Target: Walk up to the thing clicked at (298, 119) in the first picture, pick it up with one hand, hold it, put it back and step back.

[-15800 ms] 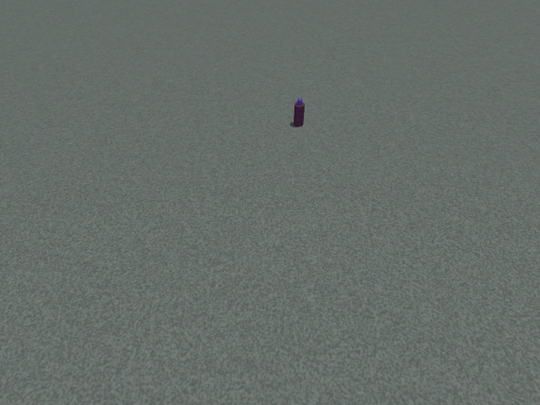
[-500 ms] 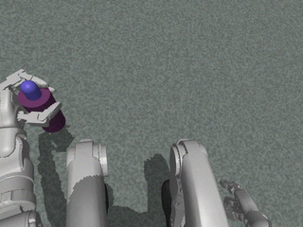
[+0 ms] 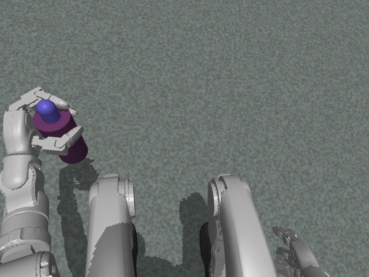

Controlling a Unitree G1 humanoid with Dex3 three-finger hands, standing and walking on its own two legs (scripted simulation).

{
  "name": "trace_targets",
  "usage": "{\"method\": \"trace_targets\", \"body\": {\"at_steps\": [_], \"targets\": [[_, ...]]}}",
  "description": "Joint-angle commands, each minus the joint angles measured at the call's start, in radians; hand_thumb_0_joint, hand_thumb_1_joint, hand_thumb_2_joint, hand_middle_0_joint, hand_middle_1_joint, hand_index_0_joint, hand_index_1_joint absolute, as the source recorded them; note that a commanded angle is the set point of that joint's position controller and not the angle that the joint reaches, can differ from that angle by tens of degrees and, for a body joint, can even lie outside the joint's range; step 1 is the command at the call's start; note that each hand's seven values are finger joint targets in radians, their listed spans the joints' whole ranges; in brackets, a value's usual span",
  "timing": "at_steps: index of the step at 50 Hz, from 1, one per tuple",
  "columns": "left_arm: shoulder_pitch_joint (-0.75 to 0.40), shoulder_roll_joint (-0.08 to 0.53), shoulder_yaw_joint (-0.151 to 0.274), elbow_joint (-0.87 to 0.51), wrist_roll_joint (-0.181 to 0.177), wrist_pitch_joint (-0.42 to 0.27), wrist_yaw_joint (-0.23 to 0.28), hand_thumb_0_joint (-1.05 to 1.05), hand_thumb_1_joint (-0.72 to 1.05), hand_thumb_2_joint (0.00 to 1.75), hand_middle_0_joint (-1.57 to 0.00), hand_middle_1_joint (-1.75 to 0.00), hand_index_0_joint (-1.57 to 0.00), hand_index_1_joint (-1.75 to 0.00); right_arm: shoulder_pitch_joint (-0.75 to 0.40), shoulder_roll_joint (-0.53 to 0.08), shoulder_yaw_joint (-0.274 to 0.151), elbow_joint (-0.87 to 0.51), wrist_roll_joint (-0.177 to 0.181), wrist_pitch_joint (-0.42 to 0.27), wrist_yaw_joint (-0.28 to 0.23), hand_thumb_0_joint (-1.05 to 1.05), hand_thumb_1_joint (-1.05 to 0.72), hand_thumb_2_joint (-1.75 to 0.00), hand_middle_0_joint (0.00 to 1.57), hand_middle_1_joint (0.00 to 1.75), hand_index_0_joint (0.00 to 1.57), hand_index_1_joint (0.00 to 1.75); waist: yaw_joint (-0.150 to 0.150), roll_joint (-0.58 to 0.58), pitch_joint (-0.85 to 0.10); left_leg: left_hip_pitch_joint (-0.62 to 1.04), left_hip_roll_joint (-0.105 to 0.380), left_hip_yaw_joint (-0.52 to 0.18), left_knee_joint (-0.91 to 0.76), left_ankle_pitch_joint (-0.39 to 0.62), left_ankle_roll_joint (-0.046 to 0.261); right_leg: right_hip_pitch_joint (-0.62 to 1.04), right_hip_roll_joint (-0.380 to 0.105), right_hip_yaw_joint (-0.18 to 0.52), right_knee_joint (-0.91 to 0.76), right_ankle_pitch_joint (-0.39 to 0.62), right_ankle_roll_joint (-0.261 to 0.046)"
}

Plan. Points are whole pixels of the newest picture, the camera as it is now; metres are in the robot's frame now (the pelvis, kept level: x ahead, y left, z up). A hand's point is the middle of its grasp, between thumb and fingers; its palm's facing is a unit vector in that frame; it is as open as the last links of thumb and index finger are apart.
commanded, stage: settle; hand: left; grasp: from the side
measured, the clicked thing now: (61, 131) +0.41 +0.26 -0.05
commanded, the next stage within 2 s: lift in 0.10 s
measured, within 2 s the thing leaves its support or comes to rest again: neither
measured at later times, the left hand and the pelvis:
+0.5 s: hand (53, 117) +0.41 +0.25 +0.01, palm faces +0.14 -0.99 -0.05, open 7.6 cm; pelvis +0.00 +0.00 +0.03, yaw +1 degrees
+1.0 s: hand (8, 89) +0.39 +0.24 +0.15, palm faces +0.16 -0.99 -0.05, open 7.6 cm; pelvis +0.02 +0.00 +0.14, yaw +3 degrees
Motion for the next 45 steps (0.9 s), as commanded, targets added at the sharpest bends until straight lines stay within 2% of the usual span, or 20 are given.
{"method": "trace_targets", "body": {"at_steps": [1, 2, 5, 9, 10, 11, 13, 14, 17, 19, 22, 27, 28, 30, 34, 38, 39, 42, 43, 45], "targets": [[-0.294, 0.228, 0.066, -0.235, -0.042, -0.096, 0.007, 0.0, 0.31, 1.33, -1.32, -1.4, -1.31, -1.42, 0.102, -0.188, -0.07, -0.061, 0.0, -0.022, -0.015, 0.0, -0.89, -0.9, 0.2, 0.3, 0.2, 0.3, 0.02, 0.153, -0.646, 0.486, -0.02, 0.084, -0.247, 0.105, 0.063, 0.278, 0.023, -0.038, -0.288, 0.183, -0.051], [-0.293, 0.207, 0.052, -0.231, -0.043, -0.096, 0.006, 0.0, 0.31, 1.34, -1.32, -1.4, -1.31, -1.43, 0.105, -0.184, -0.069, -0.058, -0.001, -0.023, -0.014, 0.0, -0.88, -0.9, 0.2, 0.3, 0.2, 0.3, 0.007, 0.152, -0.653, 0.487, -0.021, 0.083, -0.246, 0.113, 0.063, 0.286, 0.023, -0.041, -0.284, 0.194, -0.051], [-0.328, 0.224, 0.055, -0.23, -0.031, -0.102, 0.01, 0.0, 0.31, 1.34, -1.3, -1.39, -1.3, -1.41, 0.109, -0.186, -0.072, -0.053, -0.003, -0.025, -0.016, 0.0, -0.88, -0.9, 0.2, 0.3, 0.2, 0.3, 0.009, 0.17, -0.637, 0.487, -0.022, 0.087, -0.254, 0.09, 0.062, 0.277, 0.02, -0.036, -0.293, 0.172, -0.052], [-0.297, 0.234, 0.061, -0.209, -0.014, -0.103, 0.009, 0.0, 0.33, 1.33, -1.28, -1.37, -1.28, -1.39, 0.114, -0.186, -0.078, -0.051, -0.005, -0.022, -0.014, 0.0, -0.88, -0.9, 0.2, 0.3, 0.2, 0.3, 0.017, 0.169, -0.665, 0.523, -0.021, 0.086, -0.27, 0.092, 0.059, 0.283, 0.021, -0.039, -0.293, 0.167, -0.054], [-0.318, 0.22, 0.046, -0.225, -0.017, -0.104, 0.005, 0.0, 0.35, 1.33, -1.28, -1.37, -1.28, -1.39, 0.116, -0.185, -0.076, -0.049, -0.005, -0.021, -0.014, 0.0, -0.88, -0.9, 0.2, 0.3, 0.2, 0.3, 0.013, 0.182, -0.67, 0.532, -0.023, 0.086, -0.272, 0.106, 0.059, 0.281, 0.018, -0.039, -0.289, 0.182, -0.056], [-0.326, 0.222, 0.055, -0.221, -0.021, -0.104, 0.007, 0.0, 0.32, 1.25, -1.32, -1.41, -1.35, -1.39, 0.116, -0.185, -0.077, -0.05, -0.004, -0.022, -0.016, 0.0, -0.92, -0.9, 0.2, 0.3, 0.2, 0.3, 0.013, 0.172, -0.675, 0.53, -0.024, 0.088, -0.271, 0.103, 0.06, 0.283, 0.019, -0.035, -0.297, 0.179, -0.054], [-0.338, 0.238, 0.061, -0.256, -0.03, -0.106, 0.005, 0.0, 0.28, 1.26, -1.33, -1.43, -1.36, -1.42, 0.118, -0.182, -0.078, -0.054, -0.002, -0.024, -0.017, 0.0, -0.91, -0.9, 0.2, 0.3, 0.2, 0.3, 0.019, 0.178, -0.68, 0.518, -0.025, 0.095, -0.277, 0.09, 0.061, 0.305, 0.016, -0.024, -0.316, 0.164, -0.052], [-0.315, 0.253, 0.082, -0.263, -0.034, -0.105, 0.005, 0.0, 0.29, 1.26, -1.33, -1.43, -1.35, -1.41, 0.116, -0.18, -0.081, -0.06, -0.001, -0.025, -0.018, 0.0, -0.91, -0.9, 0.2, 0.3, 0.2, 0.3, 0.028, 0.165, -0.699, 0.513, -0.026, 0.099, -0.28, 0.091, 0.062, 0.336, 0.015, -0.015, -0.329, 0.16, -0.049], [-0.287, 0.229, 0.055, -0.279, -0.038, -0.095, -0.008, 0.0, 0.32, 1.25, -1.33, -1.43, -1.35, -1.41, 0.121, -0.175, -0.085, -0.062, 0.007, -0.031, -0.021, 0.0, -0.91, -0.9, 0.2, 0.3, 0.2, 0.3, 0.019, 0.149, -0.696, 0.513, -0.026, 0.098, -0.293, 0.091, 0.064, 0.35, 0.015, -0.007, -0.348, 0.154, -0.048], [-0.297, 0.249, 0.066, -0.31, -0.042, -0.088, -0.01, 0.0, 0.32, 1.26, -1.31, -1.42, -1.34, -1.4, 0.12, -0.178, -0.09, -0.059, 0.013, -0.034, -0.027, 0.0, -0.91, -0.9, 0.2, 0.3, 0.2, 0.3, 0.028, 0.163, -0.719, 0.549, -0.027, 0.098, -0.304, 0.101, 0.066, 0.352, 0.014, -0.006, -0.352, 0.166, -0.05], [-0.252, 0.206, 0.049, -0.31, -0.054, -0.064, -0.015, 0.0, 0.34, 1.26, -1.31, -1.42, -1.34, -1.4, 0.127, -0.179, -0.094, -0.066, 0.021, -0.034, -0.031, 0.0, -0.91, -0.9, 0.2, 0.3, 0.2, 0.3, 0.029, 0.17, -0.713, 0.598, -0.027, 0.091, -0.334, 0.109, 0.064, 0.34, 0.014, -0.016, -0.365, 0.175, -0.054], [-0.206, 0.173, 0.028, -0.374, -0.063, -0.034, -0.009, 0.0, 0.32, 1.27, -1.31, -1.43, -1.35, -1.41, 0.124, -0.168, -0.096, -0.086, 0.033, -0.041, -0.038, 0.0, -0.9, -0.89, 0.2, 0.3, 0.2, 0.3, 0.03, 0.151, -0.698, 0.613, -0.025, 0.091, -0.37, 0.127, 0.066, 0.385, 0.009, -0.008, -0.412, 0.192, -0.05], [-0.23, 0.194, 0.041, -0.411, -0.066, -0.029, -0.003, 0.0, 0.31, 1.27, -1.31, -1.43, -1.34, -1.41, 0.123, -0.168, -0.098, -0.086, 0.035, -0.042, -0.04, 0.0, -0.9, -0.89, 0.2, 0.3, 0.2, 0.3, 0.04, 0.138, -0.709, 0.614, -0.024, 0.093, -0.376, 0.128, 0.068, 0.409, 0.008, 0.004, -0.431, 0.192, -0.048], [-0.19, 0.167, 0.01, -0.419, -0.064, -0.01, -0.002, 0.0, 0.31, 1.27, -1.32, -1.44, -1.35, -1.42, 0.119, -0.169, -0.101, -0.095, 0.043, -0.044, -0.042, 0.0, -0.9, -0.89, 0.2, 0.3, 0.2, 0.3, 0.036, 0.144, -0.687, 0.648, -0.022, 0.088, -0.406, 0.114, 0.066, 0.394, 0.008, 0.002, -0.45, 0.175, -0.051], [-0.15, 0.173, 0.021, -0.527, -0.079, 0.013, 0.014, 0.0, 0.33, 1.27, -1.32, -1.43, -1.36, -1.42, 0.112, -0.158, -0.102, -0.126, 0.06, -0.049, -0.052, 0.0, -0.9, -0.89, 0.2, 0.3, 0.2, 0.3, 0.05, 0.137, -0.686, 0.665, -0.024, 0.081, -0.474, 0.063, 0.063, 0.44, 0.005, 0.008, -0.509, 0.126, -0.052], [-0.1, 0.146, -0.001, -0.607, -0.089, 0.05, 0.03, 0.0, 0.34, 1.27, -1.29, -1.41, -1.33, -1.4, 0.102, -0.154, -0.105, -0.144, 0.072, -0.055, -0.064, 0.0, -0.89, -0.89, 0.2, 0.3, 0.2, 0.3, 0.048, 0.135, -0.703, 0.735, -0.023, 0.08, -0.52, 0.099, 0.065, 0.499, 0.002, 0.019, -0.562, 0.165, -0.048], [-0.081, 0.158, 0.01, -0.642, -0.089, 0.063, 0.039, 0.0, 0.35, 1.27, -1.3, -1.42, -1.33, -1.4, 0.107, -0.152, -0.109, -0.15, 0.075, -0.057, -0.067, 0.0, -0.89, -0.89, 0.2, 0.3, 0.2, 0.3, 0.061, 0.132, -0.714, 0.759, -0.023, 0.083, -0.536, 0.108, 0.064, 0.528, 0.0, 0.026, -0.588, 0.17, -0.046], [-0.053, 0.126, -0.033, -0.723, -0.088, 0.093, 0.058, 0.0, 0.35, 1.27, -1.3, -1.42, -1.33, -1.4, 0.109, -0.143, -0.107, -0.157, 0.081, -0.061, -0.074, 0.0, -0.89, -0.89, 0.2, 0.3, 0.2, 0.3, 0.053, 0.151, -0.723, 0.838, -0.023, 0.076, -0.595, 0.125, 0.06, 0.583, -0.002, 0.024, -0.634, 0.195, -0.045], [-0.006, 0.113, -0.034, -0.682, -0.084, 0.11, 0.068, 0.0, 0.37, 1.27, -1.28, -1.41, -1.32, -1.39, 0.112, -0.142, -0.111, -0.153, 0.083, -0.063, -0.077, 0.0, -0.89, -0.89, 0.2, 0.3, 0.2, 0.3, 0.048, 0.111, -0.711, 0.841, -0.022, 0.079, -0.591, 0.158, 0.066, 0.617, -0.003, 0.031, -0.657, 0.227, -0.038], [0.027, 0.065, -0.071, -0.674, -0.077, 0.127, 0.082, 0.0, 0.35, 1.27, -1.28, -1.41, -1.31, -1.39, 0.104, -0.135, -0.107, -0.157, 0.085, -0.068, -0.078, 0.0, -0.89, -0.89, 0.2, 0.3, 0.2, 0.3, 0.039, 0.103, -0.673, 0.861, -0.025, 0.076, -0.621, 0.181, 0.068, 0.64, -0.004, 0.026, -0.678, 0.258, -0.038]]}}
